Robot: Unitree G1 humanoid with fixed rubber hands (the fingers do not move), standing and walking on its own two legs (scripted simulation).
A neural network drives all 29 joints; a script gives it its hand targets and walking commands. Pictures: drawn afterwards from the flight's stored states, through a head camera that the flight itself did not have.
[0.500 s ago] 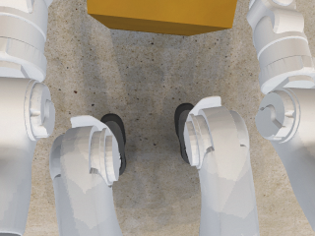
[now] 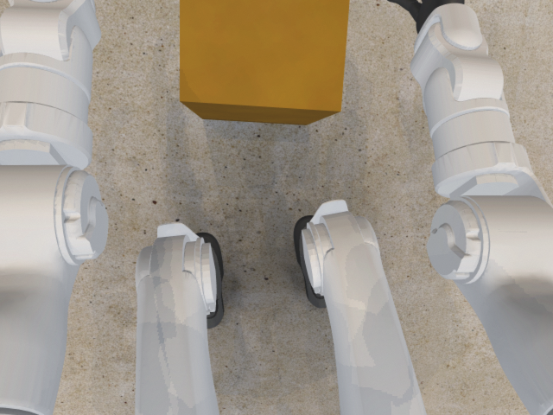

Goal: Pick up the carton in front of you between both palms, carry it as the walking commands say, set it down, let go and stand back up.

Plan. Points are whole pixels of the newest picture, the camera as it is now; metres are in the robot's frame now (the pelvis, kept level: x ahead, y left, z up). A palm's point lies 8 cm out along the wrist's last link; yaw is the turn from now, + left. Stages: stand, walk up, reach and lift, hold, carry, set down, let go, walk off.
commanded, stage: set down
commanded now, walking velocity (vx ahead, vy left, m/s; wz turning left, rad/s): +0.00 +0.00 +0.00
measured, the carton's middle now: (260, 52) +0.55 -0.04 -0.32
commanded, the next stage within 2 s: let go in 0.60 s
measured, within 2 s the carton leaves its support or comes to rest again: neither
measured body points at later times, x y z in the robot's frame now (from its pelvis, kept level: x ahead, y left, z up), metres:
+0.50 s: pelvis +0.02 +0.00 +0.13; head +0.35 +0.01 +0.44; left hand +0.60 +0.16 +0.03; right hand +0.54 -0.23 +0.03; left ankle +0.10 +0.12 -0.41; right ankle +0.10 -0.12 -0.41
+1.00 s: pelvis +0.06 +0.00 +0.26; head +0.32 +0.01 +0.63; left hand +0.48 +0.19 +0.13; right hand +0.45 -0.24 +0.14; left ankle +0.10 +0.12 -0.41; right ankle +0.10 -0.12 -0.41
